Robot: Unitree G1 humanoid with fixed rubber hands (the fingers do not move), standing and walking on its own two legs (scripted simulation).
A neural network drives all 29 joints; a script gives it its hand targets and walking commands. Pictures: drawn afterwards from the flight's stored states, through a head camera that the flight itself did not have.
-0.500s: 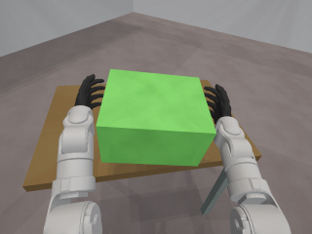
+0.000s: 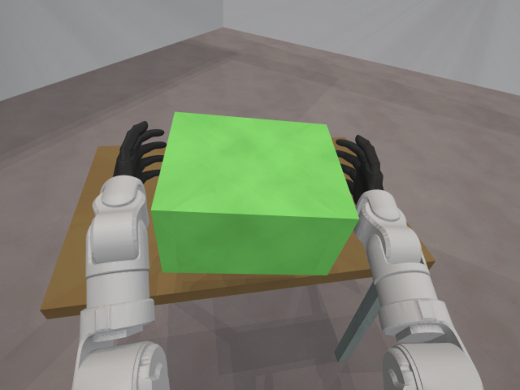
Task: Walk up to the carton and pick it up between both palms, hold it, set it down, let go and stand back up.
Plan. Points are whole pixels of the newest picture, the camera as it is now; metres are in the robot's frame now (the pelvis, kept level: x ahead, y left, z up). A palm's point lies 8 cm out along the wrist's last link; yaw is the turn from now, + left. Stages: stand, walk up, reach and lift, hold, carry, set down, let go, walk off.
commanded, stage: hold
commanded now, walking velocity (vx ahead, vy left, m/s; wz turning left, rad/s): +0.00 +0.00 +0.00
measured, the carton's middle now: (250, 193) +0.38 +0.01 +0.15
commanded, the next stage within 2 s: set down in 1.66 s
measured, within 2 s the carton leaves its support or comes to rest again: neither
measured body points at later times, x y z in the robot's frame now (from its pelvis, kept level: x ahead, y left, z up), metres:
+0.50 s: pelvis +0.00 +0.00 +0.00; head -0.05 +0.03 +0.45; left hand +0.37 +0.18 +0.19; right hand +0.37 -0.16 +0.18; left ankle +0.02 +0.10 -0.75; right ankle +0.02 -0.09 -0.75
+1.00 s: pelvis +0.00 +0.00 +0.00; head -0.04 +0.03 +0.45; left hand +0.37 +0.19 +0.19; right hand +0.37 -0.16 +0.18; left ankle +0.02 +0.10 -0.75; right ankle +0.02 -0.09 -0.75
